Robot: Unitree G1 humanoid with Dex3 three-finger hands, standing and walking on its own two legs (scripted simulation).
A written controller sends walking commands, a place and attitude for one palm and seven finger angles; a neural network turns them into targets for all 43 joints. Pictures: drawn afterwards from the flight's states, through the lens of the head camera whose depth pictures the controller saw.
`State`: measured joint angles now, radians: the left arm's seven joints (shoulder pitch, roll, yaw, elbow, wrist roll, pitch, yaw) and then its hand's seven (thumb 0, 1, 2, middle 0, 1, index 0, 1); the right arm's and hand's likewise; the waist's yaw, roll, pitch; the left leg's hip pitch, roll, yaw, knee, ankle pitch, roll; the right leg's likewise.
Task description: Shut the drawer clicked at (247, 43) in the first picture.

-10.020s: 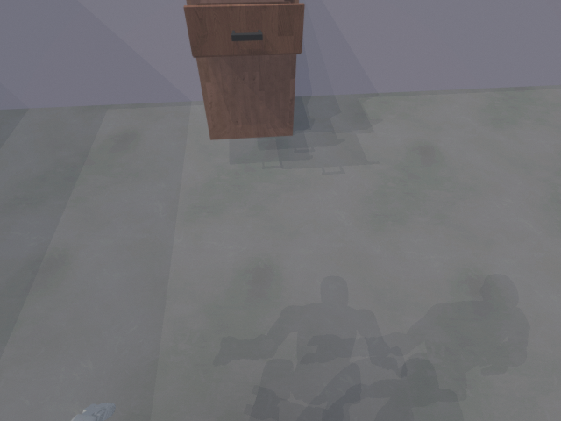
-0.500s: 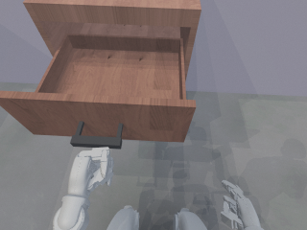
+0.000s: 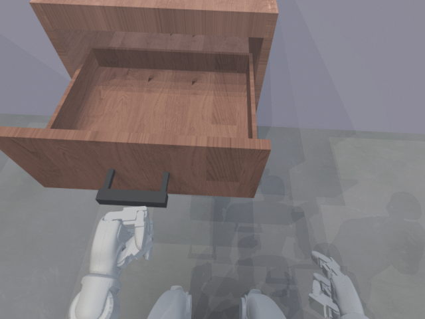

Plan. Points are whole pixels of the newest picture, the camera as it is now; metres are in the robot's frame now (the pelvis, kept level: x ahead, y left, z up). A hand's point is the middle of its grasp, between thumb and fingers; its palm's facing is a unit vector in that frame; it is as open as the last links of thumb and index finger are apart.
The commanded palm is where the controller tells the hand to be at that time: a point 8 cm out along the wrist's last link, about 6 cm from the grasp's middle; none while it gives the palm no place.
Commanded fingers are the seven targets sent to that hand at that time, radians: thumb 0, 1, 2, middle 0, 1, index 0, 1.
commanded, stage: push the drawer shut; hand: left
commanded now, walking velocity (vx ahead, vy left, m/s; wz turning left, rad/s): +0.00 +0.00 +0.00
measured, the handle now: (135, 187) +0.34 +0.15 +0.05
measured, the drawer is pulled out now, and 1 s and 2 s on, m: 0.29 0.19 0.08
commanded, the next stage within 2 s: none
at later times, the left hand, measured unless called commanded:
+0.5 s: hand (152, 219) +0.29 +0.12 +0.03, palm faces -0.07 -1.00 -0.04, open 2.9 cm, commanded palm +0.29 +0.17 +0.05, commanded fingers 0.00 0.90 0.90 -1.40 -1.60 -1.40 -1.60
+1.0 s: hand (157, 180) +0.36 +0.12 +0.03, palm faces -0.06 -1.00 -0.03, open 2.9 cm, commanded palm +0.35 +0.17 +0.05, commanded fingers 0.00 0.90 0.90 -1.40 -1.60 -1.40 -1.60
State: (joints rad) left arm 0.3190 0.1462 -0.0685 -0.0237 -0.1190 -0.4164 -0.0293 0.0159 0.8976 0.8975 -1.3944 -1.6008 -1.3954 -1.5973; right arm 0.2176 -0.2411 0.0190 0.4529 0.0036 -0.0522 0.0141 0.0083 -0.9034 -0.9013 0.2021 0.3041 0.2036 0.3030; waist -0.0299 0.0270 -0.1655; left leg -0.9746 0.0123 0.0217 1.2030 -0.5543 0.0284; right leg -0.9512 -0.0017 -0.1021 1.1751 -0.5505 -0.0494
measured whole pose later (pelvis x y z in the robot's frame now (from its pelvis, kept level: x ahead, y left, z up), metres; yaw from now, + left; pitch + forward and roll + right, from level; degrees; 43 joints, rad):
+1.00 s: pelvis -0.02 +0.01 +0.00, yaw +0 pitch +19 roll -2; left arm -0.30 0.19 0.05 0.55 -0.13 -0.44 -0.03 -0.04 0.79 0.91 -1.39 -1.60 -1.40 -1.60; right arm 0.24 -0.26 0.03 0.59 0.01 -0.02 0.01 0.01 -0.90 -0.90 0.20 0.30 0.20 0.30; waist -0.07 0.02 -0.14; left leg -1.00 0.01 0.03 1.17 -0.50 0.04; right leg -0.97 0.00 -0.10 1.14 -0.50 -0.04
